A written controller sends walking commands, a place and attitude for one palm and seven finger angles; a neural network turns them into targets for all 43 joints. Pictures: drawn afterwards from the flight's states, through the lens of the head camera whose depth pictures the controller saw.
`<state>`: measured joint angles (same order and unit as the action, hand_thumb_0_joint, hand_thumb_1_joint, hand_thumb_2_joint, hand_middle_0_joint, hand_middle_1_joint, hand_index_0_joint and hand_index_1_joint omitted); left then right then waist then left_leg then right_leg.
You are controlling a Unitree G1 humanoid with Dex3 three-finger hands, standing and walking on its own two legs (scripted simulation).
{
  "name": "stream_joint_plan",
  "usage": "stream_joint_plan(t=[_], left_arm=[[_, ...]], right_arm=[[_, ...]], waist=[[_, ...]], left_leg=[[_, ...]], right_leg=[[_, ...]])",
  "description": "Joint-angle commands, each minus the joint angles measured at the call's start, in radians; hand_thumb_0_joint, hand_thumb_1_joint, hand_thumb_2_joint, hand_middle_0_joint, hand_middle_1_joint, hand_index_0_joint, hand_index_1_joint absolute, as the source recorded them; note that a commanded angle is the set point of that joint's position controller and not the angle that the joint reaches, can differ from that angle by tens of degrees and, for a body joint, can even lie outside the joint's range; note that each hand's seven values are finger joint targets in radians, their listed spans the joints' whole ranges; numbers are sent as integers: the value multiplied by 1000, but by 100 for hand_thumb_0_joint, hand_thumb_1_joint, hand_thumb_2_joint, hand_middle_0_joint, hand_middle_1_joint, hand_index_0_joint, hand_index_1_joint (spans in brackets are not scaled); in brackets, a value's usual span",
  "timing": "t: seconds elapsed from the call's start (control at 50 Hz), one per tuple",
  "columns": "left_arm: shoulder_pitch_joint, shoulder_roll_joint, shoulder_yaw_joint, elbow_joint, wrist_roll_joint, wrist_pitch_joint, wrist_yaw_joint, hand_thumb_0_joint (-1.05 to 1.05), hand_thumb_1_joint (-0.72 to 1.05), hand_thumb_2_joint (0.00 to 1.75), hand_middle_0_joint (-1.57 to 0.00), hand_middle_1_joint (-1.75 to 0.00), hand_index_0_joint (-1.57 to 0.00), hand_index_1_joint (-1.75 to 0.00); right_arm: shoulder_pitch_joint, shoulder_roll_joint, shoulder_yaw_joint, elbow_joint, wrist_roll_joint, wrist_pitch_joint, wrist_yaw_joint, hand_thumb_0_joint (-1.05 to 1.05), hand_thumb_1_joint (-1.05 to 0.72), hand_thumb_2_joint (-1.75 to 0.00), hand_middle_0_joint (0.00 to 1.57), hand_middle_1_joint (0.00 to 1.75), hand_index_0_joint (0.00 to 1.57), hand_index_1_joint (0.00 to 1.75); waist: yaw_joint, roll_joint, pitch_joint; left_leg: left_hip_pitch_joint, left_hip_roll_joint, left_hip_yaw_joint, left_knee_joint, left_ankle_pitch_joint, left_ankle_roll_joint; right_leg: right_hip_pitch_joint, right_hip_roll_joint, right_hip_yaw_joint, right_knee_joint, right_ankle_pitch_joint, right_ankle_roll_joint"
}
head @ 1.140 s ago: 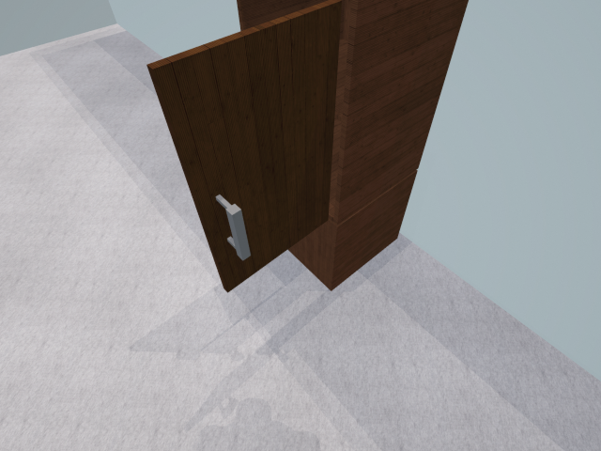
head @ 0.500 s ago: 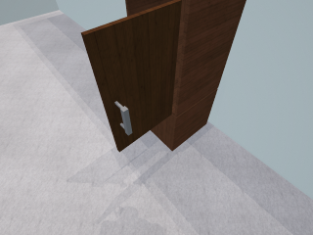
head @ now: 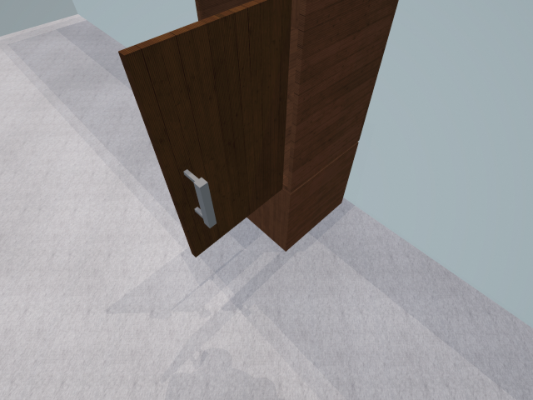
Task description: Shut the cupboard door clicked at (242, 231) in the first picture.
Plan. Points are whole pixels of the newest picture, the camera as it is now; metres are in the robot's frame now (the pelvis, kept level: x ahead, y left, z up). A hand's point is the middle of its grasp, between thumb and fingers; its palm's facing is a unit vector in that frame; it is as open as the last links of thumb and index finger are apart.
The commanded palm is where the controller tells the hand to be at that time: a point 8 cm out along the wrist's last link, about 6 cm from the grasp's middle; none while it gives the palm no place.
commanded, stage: walk to a spot facing it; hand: left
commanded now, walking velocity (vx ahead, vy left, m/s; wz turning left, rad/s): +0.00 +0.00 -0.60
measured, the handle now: (200, 199) +0.53 +0.19 -0.10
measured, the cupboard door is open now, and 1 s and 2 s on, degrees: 92 92 92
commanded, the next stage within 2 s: none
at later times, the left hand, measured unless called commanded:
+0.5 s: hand out of the picture +0.05 +0.16 -0.15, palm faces -0.16 -0.94 -0.31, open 7.4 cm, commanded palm none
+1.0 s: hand (187, 375) +0.18 +0.16 -0.17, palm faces -0.45 -0.86 -0.25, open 7.4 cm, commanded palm none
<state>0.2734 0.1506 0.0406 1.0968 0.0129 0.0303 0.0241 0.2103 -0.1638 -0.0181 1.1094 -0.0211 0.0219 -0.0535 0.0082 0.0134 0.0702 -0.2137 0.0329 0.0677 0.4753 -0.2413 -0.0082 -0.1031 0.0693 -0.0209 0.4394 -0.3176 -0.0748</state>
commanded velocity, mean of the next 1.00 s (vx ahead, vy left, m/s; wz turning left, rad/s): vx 0.00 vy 0.00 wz -0.60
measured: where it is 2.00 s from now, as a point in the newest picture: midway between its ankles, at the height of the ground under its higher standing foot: outside the picture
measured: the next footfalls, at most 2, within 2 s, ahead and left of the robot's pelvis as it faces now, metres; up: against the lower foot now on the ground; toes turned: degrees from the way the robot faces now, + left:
left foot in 0.84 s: +0.09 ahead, +0.11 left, +0.00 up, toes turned -31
right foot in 1.14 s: -0.05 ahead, -0.16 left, +0.00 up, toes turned -39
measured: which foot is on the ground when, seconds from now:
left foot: down 0.00-0.22, up 0.24-0.82, down 0.84-1.00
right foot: down 0.00-0.82, up 0.84-1.00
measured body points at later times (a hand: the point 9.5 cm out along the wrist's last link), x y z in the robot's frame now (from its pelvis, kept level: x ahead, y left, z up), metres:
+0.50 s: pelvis -0.02 -0.04 +0.01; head +0.02 -0.08 +0.45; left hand +0.06 +0.21 -0.13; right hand +0.04 -0.31 -0.15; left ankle -0.01 +0.15 -0.65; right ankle -0.05 -0.07 -0.74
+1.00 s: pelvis +0.00 +0.00 +0.00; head +0.08 -0.02 +0.44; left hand +0.21 +0.21 -0.15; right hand -0.04 -0.26 -0.13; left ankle +0.06 +0.13 -0.74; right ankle -0.08 -0.11 -0.67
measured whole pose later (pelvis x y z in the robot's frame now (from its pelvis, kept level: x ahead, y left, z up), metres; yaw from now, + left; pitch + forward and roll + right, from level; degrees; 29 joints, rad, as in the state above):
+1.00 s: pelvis +0.00 +0.00 +0.00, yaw -31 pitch +2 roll -2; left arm 0.15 0.29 0.10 0.87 0.02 0.06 -0.03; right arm 0.17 -0.21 -0.01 0.86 -0.04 0.02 -0.04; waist 0.04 -0.01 0.14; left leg -0.25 0.07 -0.04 0.52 -0.30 -0.04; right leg -0.50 0.03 0.02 1.00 -0.51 0.05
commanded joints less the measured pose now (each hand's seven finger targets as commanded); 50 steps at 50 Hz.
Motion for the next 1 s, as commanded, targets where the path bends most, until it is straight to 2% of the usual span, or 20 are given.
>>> stream_joint_plan(t=[0.0,0.06,0.1,0.16,0.18,0.2,0.22,0.24,0.3,0.44,0.68,0.74,0.76,0.78,0.8,0.82,0.84,0.86,0.9,0.98], left_arm=[[12,147,46,-87,6,2,-1,0,90,90,-20,-30,-20,-30],[5,138,54,-117,9,4,-11,0,90,90,-20,-30,-20,-30],[-6,123,57,-138,8,11,-21,0,90,90,-20,-30,-20,-30],[22,119,63,-150,9,13,-31,0,90,90,-20,-30,-20,-30],[72,143,71,-140,13,9,-30,0,90,90,-20,-30,-20,-30],[83,237,86,-140,27,0,-17,0,90,90,-20,-30,-20,-30],[102,264,91,-140,16,0,-5,0,90,90,-20,-30,-20,-30],[90,247,89,-140,12,1,5,0,90,90,-20,-30,-20,-30],[26,220,78,-173,3,-11,15,0,90,90,-20,-30,-20,-30],[73,230,81,-195,5,-8,17,0,90,90,-20,-30,-20,-30],[55,265,88,-242,18,-4,8,0,90,90,-20,-30,-20,-30],[5,264,86,-253,16,-2,6,0,90,90,-20,-30,-20,-30],[-24,257,83,-261,12,-2,5,0,90,90,-20,-30,-20,-30],[-36,228,77,-274,4,-2,1,0,90,90,-20,-30,-20,-30],[-9,177,67,-293,-7,-5,-15,0,90,90,-20,-30,-20,-30],[-51,217,71,-313,7,-14,-27,0,90,90,-20,-30,-20,-30],[-72,220,72,-331,16,-15,-36,0,90,90,-20,-30,-20,-30],[-96,216,75,-303,25,-8,-38,0,90,90,-20,-30,-20,-30],[-103,185,65,-301,7,4,-51,0,90,90,-20,-30,-20,-30],[-155,166,47,-316,5,10,-71,0,90,90,-20,-30,-20,-30]], right_arm=[[69,-153,-48,-66,-3,5,-18,0,-90,-90,20,30,20,30],[67,-184,-61,-96,-6,-1,-19,0,-90,-90,20,30,20,30],[58,-206,-68,-112,-10,-9,-16,0,-90,-90,20,30,20,30],[6,-216,-70,-145,-13,-14,-12,0,-90,-90,20,30,20,30],[-34,-211,-71,-166,-7,-8,-10,0,-90,-90,20,30,20,30],[-51,-151,-67,-194,5,0,-5,0,-90,-90,20,30,20,30],[-123,-152,-67,-217,4,17,-1,0,-90,-90,20,30,20,30],[-115,-158,-71,-214,2,26,0,0,-90,-90,20,30,20,30],[-99,-134,-64,-208,6,25,3,0,-90,-90,20,30,20,30],[-155,-145,-64,-247,11,35,2,0,-90,-90,20,30,20,30],[-222,-139,-55,-326,24,6,7,0,-90,-90,20,30,20,30],[-143,-141,-55,-317,29,-4,3,0,-90,-90,20,30,20,30],[-85,-154,-56,-301,29,-10,-2,0,-90,-90,20,30,20,30],[-23,-196,-62,-289,21,-20,-8,0,-90,-90,20,30,20,30],[-6,-290,-78,-299,3,-28,-10,0,-90,-90,20,30,20,30],[12,-303,-72,-312,-6,-23,-15,0,-90,-90,20,30,20,30],[-5,-303,-69,-331,-12,-24,-14,0,-90,-90,20,30,20,30],[17,-264,-55,-310,-20,-27,-9,0,-90,-90,20,30,20,30],[-13,-241,-48,-315,-17,-25,-7,0,-90,-90,20,30,20,30],[26,-271,-62,-300,-18,-19,0,0,-90,-90,20,30,20,30]], waist=[[-21,14,-12],[-15,80,-54],[-4,156,-69],[31,133,-80],[62,29,-65],[58,-265,-47],[92,-322,1],[70,-250,-1],[26,-86,-66],[42,-138,-94],[52,-126,-123],[8,-119,-129],[-20,-100,-148],[-45,-11,-164],[-33,284,-171],[-34,231,-108],[-30,112,-74],[-23,127,-80],[-1,198,-101],[-30,216,-130]], left_leg=[[45,162,-107,-39,113,62],[51,246,-170,-81,101,111],[43,334,-219,-134,168,165],[-16,326,-127,-49,293,149],[-100,251,-56,78,208,91],[-257,79,74,279,-96,-5],[-326,-4,1,512,-338,-27],[-357,5,-87,615,-310,-25],[-387,21,-116,670,-193,-44],[-392,-1,-126,613,-129,-64],[-258,-47,-140,345,-180,-36],[-104,-49,-151,142,-111,-26],[29,-32,-153,13,-37,-20],[204,79,-254,-115,7,17],[307,351,-519,-193,111,131],[182,485,-603,-193,226,240],[93,494,-593,-168,301,282],[94,389,-479,-128,492,237],[104,289,-254,-72,626,182],[92,241,-108,-14,606,121]], right_leg=[[-171,-129,145,22,263,14],[-216,-81,123,156,166,26],[-231,-53,55,289,-72,40],[-140,-80,37,220,-91,41],[-56,-104,89,56,114,33],[-3,-292,378,-112,287,-17],[-61,-387,530,-171,467,-55],[-50,-364,506,-149,532,-47],[67,-290,417,-51,694,-82],[131,-222,427,-67,680,-2],[52,-213,583,-40,618,-104],[-44,-179,583,-3,588,-70],[-117,-149,551,32,535,-36],[-292,-66,468,109,316,12],[-480,66,276,315,-181,75],[-502,19,129,539,-333,116],[-519,-33,119,652,-311,130],[-508,-30,111,715,-262,133],[-480,-66,71,713,-213,134],[-301,-51,-49,400,-154,119]])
